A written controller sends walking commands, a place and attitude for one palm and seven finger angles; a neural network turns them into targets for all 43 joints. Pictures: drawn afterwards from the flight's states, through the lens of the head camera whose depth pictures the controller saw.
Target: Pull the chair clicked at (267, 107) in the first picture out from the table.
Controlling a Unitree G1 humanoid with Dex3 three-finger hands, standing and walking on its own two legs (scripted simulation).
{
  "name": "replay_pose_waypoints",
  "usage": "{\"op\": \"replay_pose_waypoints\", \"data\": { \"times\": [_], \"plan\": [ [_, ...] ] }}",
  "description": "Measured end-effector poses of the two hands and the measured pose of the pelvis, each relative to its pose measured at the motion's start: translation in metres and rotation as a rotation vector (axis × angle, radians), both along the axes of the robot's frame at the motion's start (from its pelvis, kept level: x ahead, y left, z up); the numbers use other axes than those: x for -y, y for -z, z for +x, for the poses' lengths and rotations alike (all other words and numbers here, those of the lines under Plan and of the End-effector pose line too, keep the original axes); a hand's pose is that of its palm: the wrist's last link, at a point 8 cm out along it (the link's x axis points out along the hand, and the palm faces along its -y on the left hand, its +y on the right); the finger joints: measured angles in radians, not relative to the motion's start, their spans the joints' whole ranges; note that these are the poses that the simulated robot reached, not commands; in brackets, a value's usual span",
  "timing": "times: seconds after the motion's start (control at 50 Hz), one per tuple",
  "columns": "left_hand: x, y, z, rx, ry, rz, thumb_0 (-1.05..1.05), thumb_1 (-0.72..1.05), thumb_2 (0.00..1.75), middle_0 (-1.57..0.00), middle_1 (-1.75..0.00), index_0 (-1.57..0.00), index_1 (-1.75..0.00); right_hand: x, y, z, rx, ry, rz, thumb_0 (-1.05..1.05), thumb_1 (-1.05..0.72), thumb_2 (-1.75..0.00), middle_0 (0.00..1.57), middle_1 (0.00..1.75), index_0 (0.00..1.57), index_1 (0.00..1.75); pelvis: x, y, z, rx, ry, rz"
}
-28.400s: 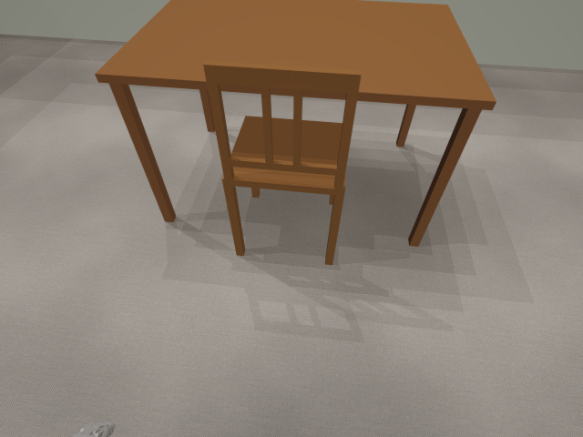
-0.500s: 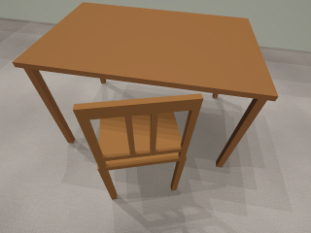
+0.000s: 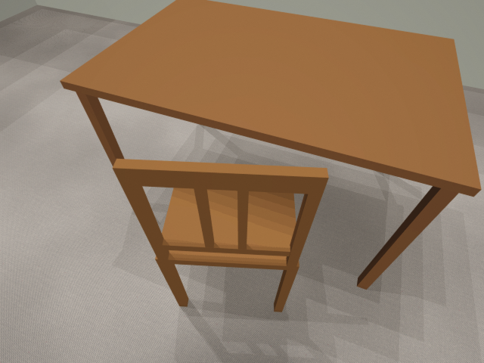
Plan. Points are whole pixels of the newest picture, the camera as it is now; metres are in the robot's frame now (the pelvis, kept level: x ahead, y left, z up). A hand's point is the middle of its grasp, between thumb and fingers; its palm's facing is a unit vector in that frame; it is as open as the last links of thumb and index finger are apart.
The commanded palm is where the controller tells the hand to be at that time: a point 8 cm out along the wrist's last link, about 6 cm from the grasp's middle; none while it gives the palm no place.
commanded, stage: come to a stop and stand still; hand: left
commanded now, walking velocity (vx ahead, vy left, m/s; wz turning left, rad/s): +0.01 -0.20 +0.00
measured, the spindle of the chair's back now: (205, 218) +0.43 +0.11 -0.11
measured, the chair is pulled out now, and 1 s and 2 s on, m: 0.14 0.14 0.14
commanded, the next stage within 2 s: look again from close up in 1.02 s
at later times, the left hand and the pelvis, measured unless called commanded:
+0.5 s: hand out of the picture +0.02 +0.11 -0.16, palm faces +0.10 -0.97 -0.24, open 7.3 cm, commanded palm none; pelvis +0.02 -0.07 +0.01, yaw +1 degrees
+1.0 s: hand out of the picture -0.02 +0.13 -0.16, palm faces +0.04 -0.98 -0.17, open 7.4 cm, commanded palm none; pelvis +0.02 -0.04 +0.02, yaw +1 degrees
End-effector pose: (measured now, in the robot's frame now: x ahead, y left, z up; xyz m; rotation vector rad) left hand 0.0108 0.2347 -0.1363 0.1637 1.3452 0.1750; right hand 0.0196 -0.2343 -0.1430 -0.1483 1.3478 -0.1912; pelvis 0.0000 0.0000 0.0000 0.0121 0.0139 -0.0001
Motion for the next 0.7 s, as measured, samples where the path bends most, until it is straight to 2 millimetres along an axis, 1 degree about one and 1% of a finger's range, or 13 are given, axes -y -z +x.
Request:
{"op": "replay_pose_waypoints", "data": {
  "times": [0.06,0.16,0.22,0.28,0.32,0.36,0.44,0.5,0.56,0.64,0.66,0.7],
  "plan": [
    [0.014,0.001,-0.002,-0.011,-0.01,0.035,0.01,0.93,0.9,-0.2,-0.3,-0.2,-0.3,0.024,0.007,0.022,0.023,-0.004,0.008,0.0,-0.91,-0.9,0.2,0.3,0.2,0.3,0.024,0.005,0.01,0.002,-0.008,-0.003],
    [0.049,-0.001,-0.01,-0.079,-0.039,0.007,0.01,0.92,0.9,-0.2,-0.3,-0.2,-0.3,0.052,-0.004,0.056,0.056,-0.023,-0.017,0.0,-0.91,-0.9,0.2,0.3,0.2,0.3,0.048,-0.001,0.027,0.0,-0.01,-0.005],
    [0.071,0.004,-0.011,-0.104,-0.051,-0.029,0.01,0.91,0.9,-0.2,-0.3,-0.2,-0.3,0.061,-0.006,0.071,0.077,-0.036,-0.024,0.0,-0.91,-0.9,0.19,0.3,0.2,0.3,0.056,-0.001,0.037,0.009,-0.012,-0.017],
    [0.09,0.005,-0.005,-0.108,-0.062,-0.053,0.01,0.91,0.9,-0.2,-0.3,-0.2,-0.3,0.064,-0.01,0.08,0.069,-0.05,-0.012,0.0,-0.91,-0.9,0.19,0.3,0.2,0.3,0.066,-0.005,0.042,0.02,-0.007,-0.001],
    [0.099,0.003,0.001,-0.089,-0.067,-0.058,0.01,0.91,0.9,-0.2,-0.3,-0.2,-0.3,0.066,-0.01,0.085,0.067,-0.06,-0.001,0.0,-0.91,-0.9,0.19,0.3,0.2,0.3,0.07,-0.007,0.042,0.021,-0.009,0.005],
    [0.103,0.0,0.007,-0.062,-0.073,-0.052,0.01,0.91,0.9,-0.21,-0.3,-0.2,-0.3,0.067,-0.009,0.088,0.064,-0.071,0.008,0.0,-0.91,-0.9,0.19,0.3,0.2,0.3,0.073,-0.008,0.039,0.024,-0.016,0.011],
    [0.094,-0.008,0.005,-0.035,-0.082,-0.013,0.01,0.91,0.9,-0.21,-0.3,-0.21,-0.3,0.066,-0.009,0.093,0.063,-0.089,0.016,0.0,-0.91,-0.9,0.19,0.3,0.2,0.3,0.072,-0.011,0.03,0.034,-0.021,0.03],
    [0.08,-0.013,-0.001,-0.027,-0.075,0.019,0.01,0.91,0.9,-0.21,-0.3,-0.21,-0.3,0.062,-0.012,0.096,0.088,-0.092,0.024,0.0,-0.91,-0.9,0.19,0.3,0.2,0.3,0.067,-0.013,0.023,0.04,-0.02,0.037],
    [0.062,-0.016,-0.007,-0.026,-0.059,0.045,0.01,0.91,0.9,-0.21,-0.3,-0.21,-0.3,0.055,-0.015,0.094,0.12,-0.085,0.032,0.0,-0.91,-0.9,0.19,0.3,0.2,0.3,0.061,-0.013,0.016,0.041,-0.014,0.039],
    [0.035,-0.01,-0.01,-0.018,-0.046,0.059,0.01,0.91,0.9,-0.21,-0.3,-0.2,-0.3,0.041,-0.016,0.08,0.149,-0.082,0.031,0.0,-0.91,-0.9,0.19,0.3,0.2,0.3,0.049,-0.008,0.01,0.041,-0.007,0.022],
    [0.029,-0.006,-0.01,-0.013,-0.046,0.057,0.01,0.91,0.9,-0.21,-0.3,-0.2,-0.3,0.037,-0.012,0.075,0.152,-0.084,0.024,0.0,-0.91,-0.9,0.19,0.3,0.2,0.3,0.044,-0.004,0.009,0.037,-0.009,-0.001],
    [0.019,-0.003,-0.008,-0.003,-0.051,0.054,0.01,0.91,0.9,-0.2,-0.3,-0.2,-0.3,0.029,-0.011,0.059,0.12,-0.089,0.021,0.0,-0.91,-0.9,0.19,0.3,0.2,0.3,0.038,-0.003,0.006,0.044,-0.013,0.001]
  ]
}}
